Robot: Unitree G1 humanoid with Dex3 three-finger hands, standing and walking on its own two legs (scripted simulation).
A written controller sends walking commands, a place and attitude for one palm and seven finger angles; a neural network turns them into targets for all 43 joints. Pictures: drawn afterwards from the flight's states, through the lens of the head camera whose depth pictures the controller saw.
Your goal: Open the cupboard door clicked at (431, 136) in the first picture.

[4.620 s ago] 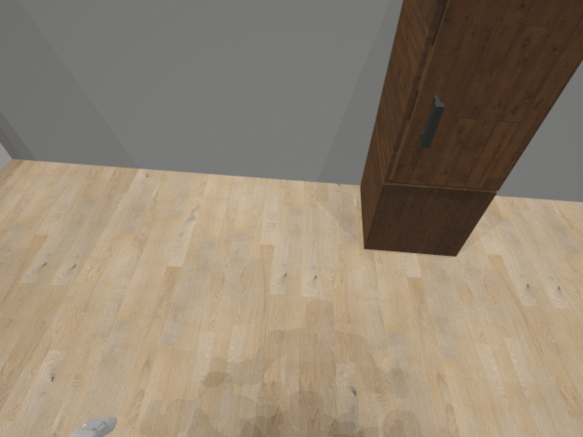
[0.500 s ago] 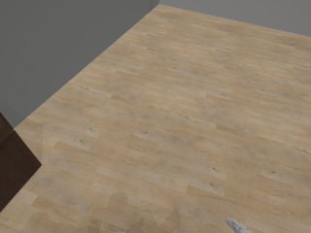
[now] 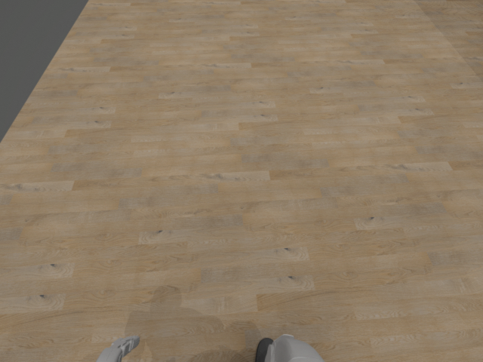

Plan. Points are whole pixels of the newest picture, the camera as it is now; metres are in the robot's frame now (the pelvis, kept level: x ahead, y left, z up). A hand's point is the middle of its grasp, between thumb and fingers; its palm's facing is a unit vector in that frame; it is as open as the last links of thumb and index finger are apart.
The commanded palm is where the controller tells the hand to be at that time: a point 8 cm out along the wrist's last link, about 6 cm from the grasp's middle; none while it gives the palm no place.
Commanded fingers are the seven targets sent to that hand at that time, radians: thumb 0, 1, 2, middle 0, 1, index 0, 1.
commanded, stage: turn to face it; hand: left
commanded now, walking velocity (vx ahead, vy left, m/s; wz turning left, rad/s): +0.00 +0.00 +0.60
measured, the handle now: out of the picture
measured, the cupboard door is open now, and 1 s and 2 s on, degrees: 0 0 0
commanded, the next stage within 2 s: none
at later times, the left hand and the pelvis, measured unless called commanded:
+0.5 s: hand out of the picture +0.14 +0.22 -0.18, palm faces +0.26 -0.95 -0.17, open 7.4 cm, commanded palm none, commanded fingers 0.00 0.90 0.90 -0.20 -0.30 -0.20 -0.30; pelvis +0.08 +0.02 -0.01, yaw +13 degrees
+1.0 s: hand out of the picture +0.06 +0.17 -0.12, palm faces +0.51 -0.81 -0.29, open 7.4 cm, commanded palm none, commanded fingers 0.00 0.90 0.90 -0.20 -0.30 -0.20 -0.30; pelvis +0.09 -0.05 +0.02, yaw +31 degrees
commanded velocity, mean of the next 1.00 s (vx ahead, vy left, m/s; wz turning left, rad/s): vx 0.00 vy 0.00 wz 0.60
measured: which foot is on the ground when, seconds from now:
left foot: down 0.00-0.02, up 0.04-0.42, down 0.44-0.86, up 0.88-1.00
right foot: up 0.00-0.00, down 0.02-0.44, up 0.46-0.84, down 0.86-1.00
